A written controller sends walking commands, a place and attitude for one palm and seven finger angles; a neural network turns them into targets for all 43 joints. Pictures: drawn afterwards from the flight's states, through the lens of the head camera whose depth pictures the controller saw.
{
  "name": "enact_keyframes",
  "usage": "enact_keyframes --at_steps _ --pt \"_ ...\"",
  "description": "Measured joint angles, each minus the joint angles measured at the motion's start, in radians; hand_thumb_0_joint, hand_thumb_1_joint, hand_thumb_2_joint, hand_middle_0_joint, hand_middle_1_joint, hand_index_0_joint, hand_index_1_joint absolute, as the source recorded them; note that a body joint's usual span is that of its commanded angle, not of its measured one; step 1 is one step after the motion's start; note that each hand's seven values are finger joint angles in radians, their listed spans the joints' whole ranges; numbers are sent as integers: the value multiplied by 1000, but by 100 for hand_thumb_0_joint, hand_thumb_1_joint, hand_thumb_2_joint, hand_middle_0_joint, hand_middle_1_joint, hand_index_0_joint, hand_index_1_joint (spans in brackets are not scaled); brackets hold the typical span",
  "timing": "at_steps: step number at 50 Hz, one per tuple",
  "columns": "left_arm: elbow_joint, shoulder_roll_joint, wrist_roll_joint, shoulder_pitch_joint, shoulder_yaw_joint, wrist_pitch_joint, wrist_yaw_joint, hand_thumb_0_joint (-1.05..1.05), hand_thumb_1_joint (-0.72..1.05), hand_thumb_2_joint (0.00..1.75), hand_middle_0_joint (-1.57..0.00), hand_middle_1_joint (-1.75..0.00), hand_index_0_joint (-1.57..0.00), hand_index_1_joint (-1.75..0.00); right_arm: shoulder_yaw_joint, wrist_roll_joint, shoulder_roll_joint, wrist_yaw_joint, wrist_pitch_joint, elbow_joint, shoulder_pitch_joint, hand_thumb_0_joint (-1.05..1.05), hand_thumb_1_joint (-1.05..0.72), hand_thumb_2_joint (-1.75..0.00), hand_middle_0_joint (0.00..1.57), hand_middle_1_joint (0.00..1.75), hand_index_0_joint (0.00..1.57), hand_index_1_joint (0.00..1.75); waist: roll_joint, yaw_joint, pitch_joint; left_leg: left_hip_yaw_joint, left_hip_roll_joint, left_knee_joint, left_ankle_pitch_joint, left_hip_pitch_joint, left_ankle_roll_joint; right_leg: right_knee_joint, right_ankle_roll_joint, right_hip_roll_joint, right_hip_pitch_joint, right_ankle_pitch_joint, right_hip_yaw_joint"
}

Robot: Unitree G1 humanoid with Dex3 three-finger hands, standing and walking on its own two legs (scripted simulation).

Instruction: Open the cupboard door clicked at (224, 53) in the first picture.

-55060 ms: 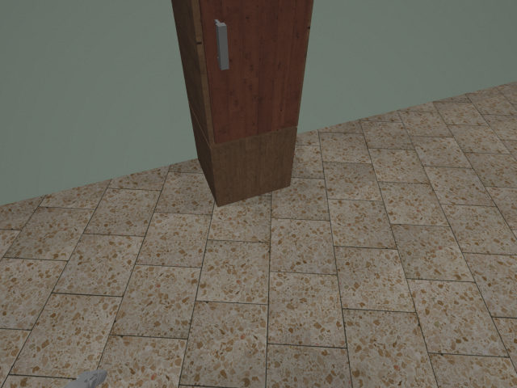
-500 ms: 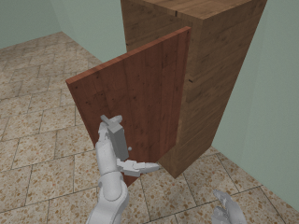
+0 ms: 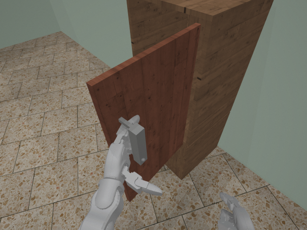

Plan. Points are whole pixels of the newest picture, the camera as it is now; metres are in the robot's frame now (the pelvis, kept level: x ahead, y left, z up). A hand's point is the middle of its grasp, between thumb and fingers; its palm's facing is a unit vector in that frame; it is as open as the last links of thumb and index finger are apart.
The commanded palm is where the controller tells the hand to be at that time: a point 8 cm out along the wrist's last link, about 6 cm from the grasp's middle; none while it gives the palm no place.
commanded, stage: slide the hand sideways off the handle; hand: left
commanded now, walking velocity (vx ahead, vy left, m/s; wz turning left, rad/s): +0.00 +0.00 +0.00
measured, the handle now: (132, 140) +0.32 +0.08 +0.09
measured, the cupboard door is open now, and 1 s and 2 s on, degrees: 97 97 97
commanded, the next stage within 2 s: draw the hand back to the body in 0.88 s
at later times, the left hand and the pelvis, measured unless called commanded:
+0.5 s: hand (123, 181) +0.21 +0.08 +0.09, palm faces +0.00 -1.00 +0.02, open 16.2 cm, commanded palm +0.18 +0.14 +0.09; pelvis +0.01 +0.00 -0.01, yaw -1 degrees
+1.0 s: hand (106, 197) +0.18 +0.11 +0.09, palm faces +0.01 -1.00 -0.01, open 16.3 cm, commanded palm +0.15 +0.17 +0.09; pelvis +0.02 -0.02 -0.02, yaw +1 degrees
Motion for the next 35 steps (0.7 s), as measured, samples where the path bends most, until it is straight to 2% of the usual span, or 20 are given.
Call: enact_keyframes --at_steps 5,9,17,24,29,35 --pt "-59 -8 61 72 -8 -7 47 -1 -50 30 -16 -31 -18 -32 1 -10 11 28 -4 -27 16 1 -91 -90 20 30 20 30 -18 -4 -13 16 5 1 -6 0 2 7 1 4 -8 -2 16" --pt "-108 20 76 124 -8 -11 43 -1 -50 30 -17 -31 -17 -31 2 -12 8 33 0 -43 16 1 -91 -90 20 30 20 30 -18 -5 -6 15 9 13 -14 -1 2 11 1 7 -6 -7 16" --pt "-223 51 38 262 22 -25 -7 -1 -50 30 -18 -31 -19 -32 -2 -8 1 30 -15 -65 15 1 -91 -90 20 30 20 30 -11 0 -11 16 14 22 -28 -7 0 14 -1 13 -11 -15 17" --pt "-319 63 35 394 41 -63 -30 -1 -50 30 -18 -31 -19 -31 -11 -10 -8 35 -43 -95 25 1 -91 -90 20 30 20 30 -2 7 -19 6 13 56 -48 -39 -4 45 -5 12 -37 -39 7" --pt "-354 86 22 450 70 -93 -72 -1 -50 30 -18 -31 -17 -31 -13 -9 -11 28 -60 -101 35 1 -91 -90 20 30 20 30 0 13 -27 -2 14 83 -61 -68 -9 72 -10 13 -64 -55 -1" --pt "-378 108 -17 500 125 -111 -124 -1 -50 30 -17 -31 -17 -31 -17 0 -11 15 -77 -101 50 1 -91 -90 20 30 20 30 -1 14 -37 -11 19 107 -73 -92 -17 92 -17 18 -84 -68 -10"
